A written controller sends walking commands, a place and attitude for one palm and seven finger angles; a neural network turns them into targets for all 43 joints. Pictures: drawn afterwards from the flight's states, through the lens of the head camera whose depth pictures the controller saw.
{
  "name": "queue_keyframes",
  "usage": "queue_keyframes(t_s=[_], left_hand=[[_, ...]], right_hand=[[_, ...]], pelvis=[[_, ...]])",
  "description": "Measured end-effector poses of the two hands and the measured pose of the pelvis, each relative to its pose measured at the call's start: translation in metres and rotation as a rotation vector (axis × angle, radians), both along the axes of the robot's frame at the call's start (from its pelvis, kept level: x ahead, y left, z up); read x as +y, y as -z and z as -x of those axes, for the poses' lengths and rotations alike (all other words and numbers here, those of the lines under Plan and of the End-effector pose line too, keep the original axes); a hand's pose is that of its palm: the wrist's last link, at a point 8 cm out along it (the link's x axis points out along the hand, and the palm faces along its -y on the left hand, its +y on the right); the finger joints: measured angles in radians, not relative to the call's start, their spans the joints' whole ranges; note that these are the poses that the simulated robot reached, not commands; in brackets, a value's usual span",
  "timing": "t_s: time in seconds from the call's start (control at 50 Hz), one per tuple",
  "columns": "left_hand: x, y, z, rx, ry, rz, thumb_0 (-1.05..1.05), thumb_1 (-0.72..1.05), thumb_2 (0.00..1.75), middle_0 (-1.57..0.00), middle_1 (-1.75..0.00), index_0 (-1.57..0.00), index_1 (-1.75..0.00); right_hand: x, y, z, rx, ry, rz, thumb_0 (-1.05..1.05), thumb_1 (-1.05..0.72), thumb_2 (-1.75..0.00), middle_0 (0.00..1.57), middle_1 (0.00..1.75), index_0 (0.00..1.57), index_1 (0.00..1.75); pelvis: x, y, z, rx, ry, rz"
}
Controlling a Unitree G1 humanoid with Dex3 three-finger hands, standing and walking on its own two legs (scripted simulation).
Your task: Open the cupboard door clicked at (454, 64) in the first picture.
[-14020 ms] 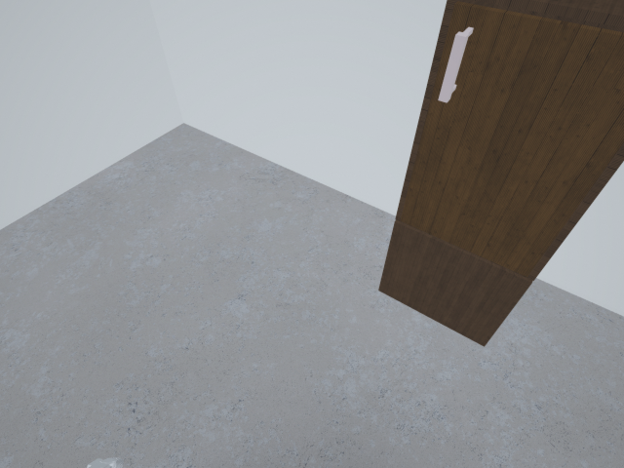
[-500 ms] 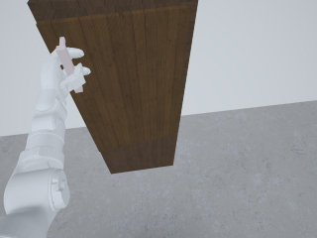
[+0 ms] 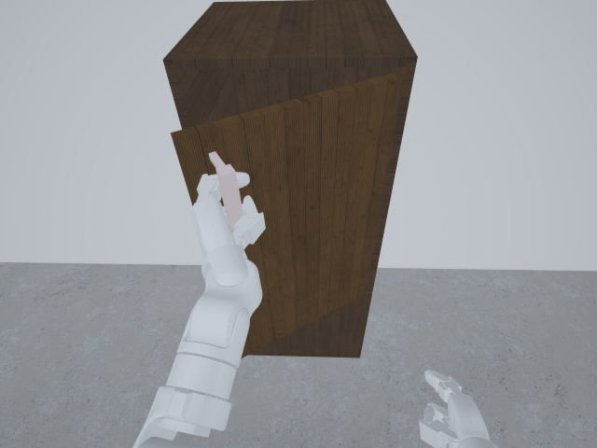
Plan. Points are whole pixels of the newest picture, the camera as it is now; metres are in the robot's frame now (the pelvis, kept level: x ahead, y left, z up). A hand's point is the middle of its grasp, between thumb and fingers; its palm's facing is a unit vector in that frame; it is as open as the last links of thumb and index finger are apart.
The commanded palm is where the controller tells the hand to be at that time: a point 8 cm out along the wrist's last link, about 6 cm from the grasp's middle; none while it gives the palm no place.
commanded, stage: pull the door open along its arc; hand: left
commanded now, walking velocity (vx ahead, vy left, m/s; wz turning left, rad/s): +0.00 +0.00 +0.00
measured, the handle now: (227, 200) +0.41 +0.13 +0.15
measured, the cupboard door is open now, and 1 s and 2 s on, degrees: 32 42 47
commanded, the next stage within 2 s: open thumb and fingers to let go in 0.30 s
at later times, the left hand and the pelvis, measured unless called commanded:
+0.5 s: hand (287, 244) +0.32 +0.04 +0.15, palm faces +0.35 -0.93 -0.02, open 5.8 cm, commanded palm +0.27 +0.07 +0.15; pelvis +0.00 -0.01 +0.00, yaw +2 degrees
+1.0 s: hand (281, 241) +0.33 +0.04 +0.15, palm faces +0.34 -0.94 -0.02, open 13.5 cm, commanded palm +0.28 +0.07 +0.15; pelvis -0.02 +0.01 +0.00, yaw +1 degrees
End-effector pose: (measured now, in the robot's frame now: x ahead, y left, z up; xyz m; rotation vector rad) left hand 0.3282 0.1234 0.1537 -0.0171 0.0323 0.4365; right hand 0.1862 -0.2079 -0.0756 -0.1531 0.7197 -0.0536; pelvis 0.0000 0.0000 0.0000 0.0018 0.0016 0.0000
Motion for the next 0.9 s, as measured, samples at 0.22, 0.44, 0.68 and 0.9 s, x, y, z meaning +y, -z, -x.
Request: queue_keyframes(t_s=[0.22, 0.44, 0.68, 0.9], left_hand=[[-0.032, 0.001, 0.036, -0.028, 0.078, -0.022, 0.00, 0.72, 0.74, -0.37, -1.35, -0.39, -1.35], [-0.050, 0.000, 0.050, -0.010, 0.114, -0.031, 0.00, 0.71, 0.77, -0.38, -1.34, -0.38, -1.35], [-0.030, 0.000, 0.040, -0.010, 0.060, -0.030, 0.01, 0.41, 0.69, -0.37, -1.30, -0.37, -1.30], [-0.035, 0.000, 0.037, -0.002, 0.095, -0.040, 0.00, -0.22, 0.42, -0.32, -1.22, -0.32, -1.22]], right_hand=[[-0.011, 0.019, 0.022, 0.101, 0.002, -0.024, 0.01, -0.91, -0.90, 0.20, 0.30, 0.20, 0.30], [-0.008, 0.021, 0.014, 0.103, -0.033, -0.044, 0.01, -0.91, -0.90, 0.20, 0.30, 0.19, 0.30], [0.010, 0.010, 0.000, 0.062, -0.069, -0.028, 0.01, -0.91, -0.90, 0.20, 0.30, 0.19, 0.30], [0.023, 0.017, 0.020, 0.100, -0.055, -0.043, 0.01, -0.91, -0.90, 0.20, 0.30, 0.20, 0.30]], pelvis=[[-0.010, -0.001, -0.001, -0.043, -0.014, -0.003], [-0.012, 0.000, 0.002, -0.060, -0.025, 0.002], [-0.004, 0.000, 0.008, -0.051, -0.032, 0.002], [0.007, 0.001, 0.014, -0.052, -0.021, 0.007]])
